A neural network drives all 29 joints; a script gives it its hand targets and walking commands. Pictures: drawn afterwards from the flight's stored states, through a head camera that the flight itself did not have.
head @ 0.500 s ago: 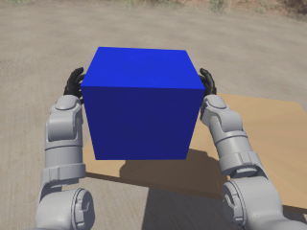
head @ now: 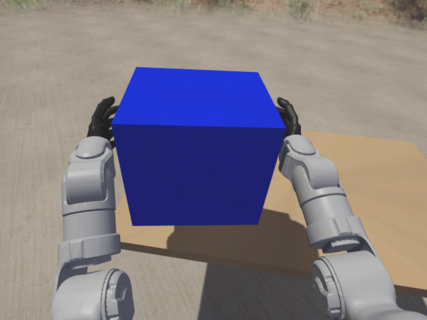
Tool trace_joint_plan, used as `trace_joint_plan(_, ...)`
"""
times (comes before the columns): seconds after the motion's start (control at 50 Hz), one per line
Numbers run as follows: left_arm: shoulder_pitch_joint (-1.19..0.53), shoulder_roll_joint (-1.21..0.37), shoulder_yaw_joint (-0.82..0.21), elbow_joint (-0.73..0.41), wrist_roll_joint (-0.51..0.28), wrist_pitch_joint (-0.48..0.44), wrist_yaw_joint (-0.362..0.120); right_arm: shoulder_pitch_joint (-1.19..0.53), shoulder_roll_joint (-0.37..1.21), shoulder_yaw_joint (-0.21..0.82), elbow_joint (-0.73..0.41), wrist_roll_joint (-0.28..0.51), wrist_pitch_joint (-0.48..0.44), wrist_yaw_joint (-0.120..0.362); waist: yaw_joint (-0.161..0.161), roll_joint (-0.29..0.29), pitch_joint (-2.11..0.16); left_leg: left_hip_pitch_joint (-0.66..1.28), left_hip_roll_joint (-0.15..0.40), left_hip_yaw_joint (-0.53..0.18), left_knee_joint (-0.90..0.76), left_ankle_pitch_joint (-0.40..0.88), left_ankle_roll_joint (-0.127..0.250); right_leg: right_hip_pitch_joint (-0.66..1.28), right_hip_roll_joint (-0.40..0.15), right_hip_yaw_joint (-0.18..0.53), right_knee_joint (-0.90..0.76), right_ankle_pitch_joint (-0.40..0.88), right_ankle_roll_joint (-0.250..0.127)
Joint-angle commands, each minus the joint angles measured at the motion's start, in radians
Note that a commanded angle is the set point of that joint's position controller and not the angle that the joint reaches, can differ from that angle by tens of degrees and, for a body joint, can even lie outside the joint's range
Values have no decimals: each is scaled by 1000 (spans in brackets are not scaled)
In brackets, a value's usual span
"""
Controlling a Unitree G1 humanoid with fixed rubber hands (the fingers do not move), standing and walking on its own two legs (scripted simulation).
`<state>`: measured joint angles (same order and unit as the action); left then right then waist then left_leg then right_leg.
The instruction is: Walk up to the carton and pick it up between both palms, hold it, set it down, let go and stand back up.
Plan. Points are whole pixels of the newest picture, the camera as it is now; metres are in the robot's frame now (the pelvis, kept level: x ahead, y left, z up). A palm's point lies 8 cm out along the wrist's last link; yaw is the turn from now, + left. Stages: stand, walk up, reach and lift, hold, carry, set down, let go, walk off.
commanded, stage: hold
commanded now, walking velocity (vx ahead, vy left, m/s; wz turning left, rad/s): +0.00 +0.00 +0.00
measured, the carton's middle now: (197, 146) +0.39 +0.01 +0.18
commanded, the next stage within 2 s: none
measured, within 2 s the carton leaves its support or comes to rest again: neither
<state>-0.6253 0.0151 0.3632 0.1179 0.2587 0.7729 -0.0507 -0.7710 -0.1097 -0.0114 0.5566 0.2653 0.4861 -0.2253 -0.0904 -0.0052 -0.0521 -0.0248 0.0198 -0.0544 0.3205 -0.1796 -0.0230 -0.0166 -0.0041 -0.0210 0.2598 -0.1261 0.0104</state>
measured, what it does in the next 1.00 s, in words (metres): stands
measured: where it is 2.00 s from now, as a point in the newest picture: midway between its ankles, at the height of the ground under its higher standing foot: outside the picture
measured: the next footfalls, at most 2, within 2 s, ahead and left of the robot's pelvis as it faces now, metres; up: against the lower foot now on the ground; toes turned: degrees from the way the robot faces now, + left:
none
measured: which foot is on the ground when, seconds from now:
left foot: down 0.00-1.00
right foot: down 0.00-1.00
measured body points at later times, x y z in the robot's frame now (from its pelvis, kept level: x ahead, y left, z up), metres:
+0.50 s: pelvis +0.00 +0.00 +0.00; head -0.07 +0.01 +0.44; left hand +0.37 +0.16 +0.23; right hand +0.38 -0.17 +0.23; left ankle +0.01 +0.13 -0.75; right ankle +0.02 -0.13 -0.75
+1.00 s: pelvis +0.00 +0.00 +0.00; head -0.07 +0.01 +0.45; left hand +0.38 +0.16 +0.23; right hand +0.38 -0.18 +0.22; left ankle +0.01 +0.13 -0.75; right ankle +0.02 -0.13 -0.75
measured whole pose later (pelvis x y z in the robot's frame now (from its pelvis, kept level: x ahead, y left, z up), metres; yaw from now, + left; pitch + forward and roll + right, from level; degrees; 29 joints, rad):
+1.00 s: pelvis +0.00 +0.00 +0.00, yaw +0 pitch -6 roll -1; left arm -0.68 0.02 0.35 0.18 0.26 0.74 -0.04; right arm -0.80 -0.13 -0.04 0.59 0.25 0.47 -0.21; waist -0.09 0.00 -0.06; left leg -0.06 0.02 -0.05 0.33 -0.18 -0.03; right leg -0.05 0.00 -0.02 0.27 -0.12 0.01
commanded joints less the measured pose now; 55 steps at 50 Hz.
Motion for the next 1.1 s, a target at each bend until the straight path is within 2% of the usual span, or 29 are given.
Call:
trace_joint_plan(0.0,-779,-531,-547,-129,-205,-83,-136,-750,602,308,-387,108,-66,159,-17,32,-369,37,-77,56,-15,257,-23,92,68,-30,-2,155,17)
trace_joint_plan(0.06,-756,-532,-578,-190,-224,-96,-126,-717,591,326,-408,119,-67,148,-32,52,-431,101,-76,44,18,329,-38,104,82,-27,12,231,18)
trace_joint_plan(0.12,-752,-502,-520,-69,-168,-72,-133,-666,544,248,-223,65,-42,160,-38,85,-249,16,-73,49,-29,150,-42,40,69,-31,-24,38,11)
trace_joint_plan(0.16,-766,-504,-482,2,-143,-62,-146,-692,551,212,-171,39,-44,177,-18,63,-202,-43,-62,59,-73,46,-20,44,60,-38,-32,-65,13)
trace_joint_plan(0.18,-776,-521,-497,-11,-161,-68,-147,-719,572,219,-203,44,-56,183,-25,68,-252,-57,-60,53,-77,47,-19,57,56,-35,-28,-53,11)
trace_joint_plan(0.2,-808,-535,-500,-9,-171,-76,-143,-781,580,231,-247,47,-70,189,-7,52,-297,-59,-52,47,-79,69,-13,74,57,-34,-18,-32,7)
trace_joint_plan(0.22,-869,-542,-514,-64,-181,-94,-134,-848,613,267,-312,66,-88,196,16,48,-402,-30,-58,55,-52,142,-8,95,69,-42,-1,21,11)
trace_joint_plan(0.24,-863,-559,-544,-90,-201,-110,-123,-863,621,297,-362,86,-98,196,14,50,-465,4,-61,51,-21,235,-16,112,79,-44,12,105,15)
trace_joint_plan(0.26,-861,-559,-550,-105,-208,-119,-113,-875,632,314,-378,107,-104,191,17,30,-485,54,-66,51,7,309,-17,101,85,-42,18,178,21)
trace_joint_plan(0.3,-773,-530,-556,-110,-198,-108,-102,-751,584,321,-314,122,-89,175,-10,65,-459,125,-73,50,42,382,-39,118,83,-23,21,259,21)
trace_joint_plan(0.36,-680,-477,-462,-12,-142,-64,-134,-703,555,288,-214,107,-54,160,2,9,-269,26,-71,66,-23,205,-14,108,75,-20,-25,119,33)
trace_joint_plan(0.38,-732,-468,-441,7,-141,-57,-143,-756,579,278,-211,101,-49,167,24,-4,-240,-47,-66,64,-60,147,0,106,70,-26,-28,55,29)
trace_joint_plan(0.42,-792,-503,-451,2,-164,-73,-146,-813,605,263,-256,83,-63,176,15,0,-312,-59,-66,65,-60,101,8,96,59,-23,-19,17,21)
trace_joint_plan(0.46,-857,-541,-507,-105,-205,-108,-128,-854,649,310,-385,122,-87,173,23,4,-442,21,-74,55,-5,281,-1,117,70,-24,13,201,27)
trace_joint_plan(0.5,-776,-510,-502,-84,-195,-110,-121,-778,620,333,-352,143,-74,156,9,10,-442,79,-80,55,30,350,-20,135,77,-25,20,298,38)
trace_joint_plan(0.58,-718,-463,-454,-39,-144,-63,-156,-679,580,282,-207,111,-37,147,-4,17,-226,-21,-81,71,-45,190,-11,127,61,-20,-16,144,33)
trace_joint_plan(0.62,-793,-504,-504,-91,-183,-69,-159,-729,605,274,-267,113,-45,156,-20,52,-303,-4,-71,69,-51,172,-15,98,65,-30,-13,88,24)
trace_joint_plan(0.64,-826,-533,-544,-128,-212,-81,-151,-779,608,285,-345,124,-63,159,-26,80,-387,13,-73,57,-29,230,-31,97,70,-30,-1,113,13)
trace_joint_plan(0.66,-855,-544,-548,-137,-215,-90,-140,-792,612,283,-357,121,-66,161,-15,77,-402,22,-75,56,-10,264,-37,89,72,-40,3,139,12)
trace_joint_plan(0.7,-779,-527,-544,-100,-209,-92,-129,-757,578,284,-350,118,-63,159,-30,66,-372,61,-71,46,7,296,-45,83,81,-38,-4,164,17)
trace_joint_plan(0.76,-716,-520,-535,-73,-176,-68,-137,-693,536,269,-273,101,-51,163,-41,77,-340,61,-62,41,-14,238,-51,85,80,-37,-8,103,11)
trace_joint_plan(0.78,-736,-512,-513,-54,-173,-65,-141,-713,544,262,-278,91,-50,166,-35,50,-300,33,-59,39,-21,203,-43,64,75,-40,-10,63,5)
trace_joint_plan(0.82,-826,-537,-531,-71,-196,-80,-134,-810,580,243,-308,85,-63,178,-32,66,-339,-9,-55,37,-38,133,-28,68,79,-42,-7,16,4)
trace_joint_plan(0.86,-853,-544,-527,-79,-195,-103,-124,-818,606,258,-310,82,-73,184,-12,35,-369,3,-62,55,-32,161,-14,67,75,-44,-4,53,16)
trace_joint_plan(0.9,-803,-536,-513,-32,-194,-104,-117,-816,596,282,-298,87,-78,185,2,33,-366,7,-64,48,-21,213,-20,84,77,-40,1,92,19)
trace_joint_plan(0.96,-763,-512,-513,-60,-174,-97,-114,-745,578,301,-271,107,-74,179,9,50,-395,47,-66,57,2,295,-22,119,74,-29,8,176,19)
trace_joint_plan(1.0,-711,-496,-477,-56,-159,-83,-121,-751,583,335,-300,132,-68,170,32,-6,-373,46,-74,61,7,325,-14,139,75,-24,7,246,38)
trace_joint_plan(1.06,-700,-495,-485,-80,-161,-72,-136,-740,592,339,-321,144,-61,150,21,-13,-385,14,-86,67,-2,278,-3,164,68,-16,17,268,46)
trace_joint_plan(1.08,-704,-481,-482,-88,-159,-67,-139,-725,591,326,-301,136,-55,147,1,3,-352,18,-77,62,-15,273,-11,169,67,-21,6,248,35)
